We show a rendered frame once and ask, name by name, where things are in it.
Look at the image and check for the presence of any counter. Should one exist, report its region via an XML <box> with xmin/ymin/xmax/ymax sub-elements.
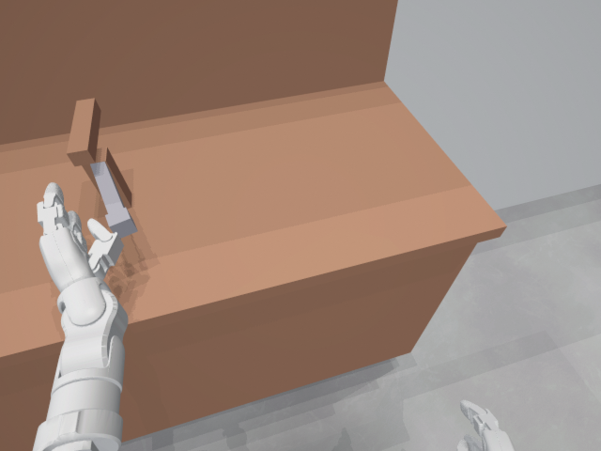
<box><xmin>0</xmin><ymin>0</ymin><xmax>507</xmax><ymax>451</ymax></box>

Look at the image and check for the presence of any tap lever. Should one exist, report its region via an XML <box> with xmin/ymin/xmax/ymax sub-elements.
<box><xmin>90</xmin><ymin>162</ymin><xmax>138</xmax><ymax>239</ymax></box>

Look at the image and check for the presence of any left robot forearm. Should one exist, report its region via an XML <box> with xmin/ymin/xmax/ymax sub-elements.
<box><xmin>33</xmin><ymin>277</ymin><xmax>129</xmax><ymax>451</ymax></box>

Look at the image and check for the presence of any left robot hand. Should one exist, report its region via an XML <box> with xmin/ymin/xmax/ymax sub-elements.
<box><xmin>37</xmin><ymin>182</ymin><xmax>124</xmax><ymax>293</ymax></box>

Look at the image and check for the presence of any right robot hand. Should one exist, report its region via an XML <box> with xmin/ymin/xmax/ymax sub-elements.
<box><xmin>456</xmin><ymin>400</ymin><xmax>516</xmax><ymax>451</ymax></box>

